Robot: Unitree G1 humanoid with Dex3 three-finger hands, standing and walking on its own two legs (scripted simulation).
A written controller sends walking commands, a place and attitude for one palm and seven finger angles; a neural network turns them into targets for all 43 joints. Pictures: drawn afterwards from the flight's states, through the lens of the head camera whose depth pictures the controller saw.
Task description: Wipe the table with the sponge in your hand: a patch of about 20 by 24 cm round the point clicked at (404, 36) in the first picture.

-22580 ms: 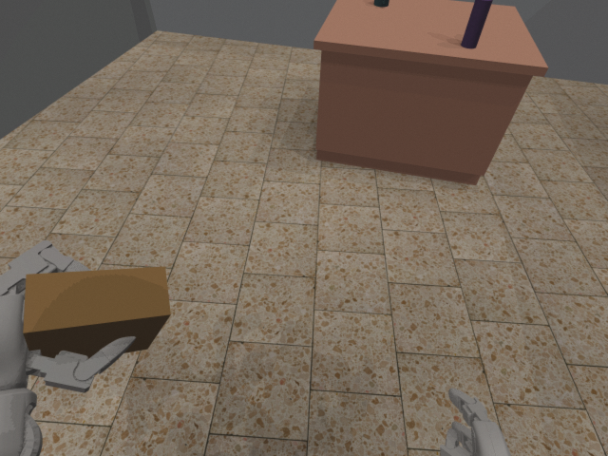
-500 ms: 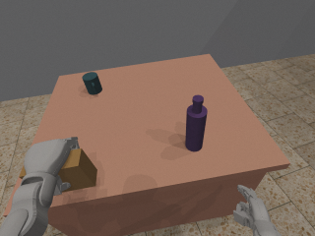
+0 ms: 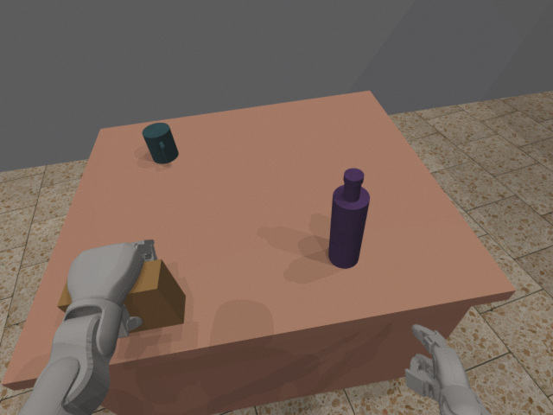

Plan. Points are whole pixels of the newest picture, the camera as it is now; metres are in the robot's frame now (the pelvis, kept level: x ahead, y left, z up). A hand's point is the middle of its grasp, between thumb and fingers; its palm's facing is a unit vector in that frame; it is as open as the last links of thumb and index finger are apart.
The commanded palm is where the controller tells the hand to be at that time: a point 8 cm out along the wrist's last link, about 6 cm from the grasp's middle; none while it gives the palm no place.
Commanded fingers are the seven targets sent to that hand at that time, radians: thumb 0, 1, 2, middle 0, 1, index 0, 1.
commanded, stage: move the sponge above the wiping area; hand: left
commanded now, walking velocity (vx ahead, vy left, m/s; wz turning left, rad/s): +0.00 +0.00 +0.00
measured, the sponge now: (133, 305) +0.24 +0.27 +0.02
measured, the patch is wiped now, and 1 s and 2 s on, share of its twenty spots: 0.00 0.00 0.00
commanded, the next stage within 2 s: lower the sponge onto the table in 1.62 s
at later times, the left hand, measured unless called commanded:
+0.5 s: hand (141, 284) +0.26 +0.27 +0.04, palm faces -0.07 -0.07 -1.00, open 9.0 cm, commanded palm +0.25 +0.26 +0.10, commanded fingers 0.00 0.10 1.30 -1.20 -1.60 -1.20 -1.60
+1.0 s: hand (155, 279) +0.28 +0.26 +0.02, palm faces -0.08 -0.06 -0.99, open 9.0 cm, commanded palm +0.27 +0.26 +0.08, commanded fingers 0.00 0.10 1.30 -1.20 -1.60 -1.20 -1.60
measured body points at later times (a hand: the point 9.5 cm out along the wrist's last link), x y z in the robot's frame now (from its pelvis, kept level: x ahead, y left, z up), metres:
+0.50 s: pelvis +0.01 -0.01 +0.00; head +0.02 -0.04 +0.45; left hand +0.26 +0.27 +0.09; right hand +0.24 -0.23 -0.10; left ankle +0.02 +0.11 -0.74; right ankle +0.01 -0.12 -0.74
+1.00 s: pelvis +0.01 -0.01 +0.00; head +0.02 -0.04 +0.44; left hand +0.28 +0.26 +0.07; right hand +0.22 -0.24 -0.11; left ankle +0.02 +0.11 -0.74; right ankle +0.01 -0.12 -0.74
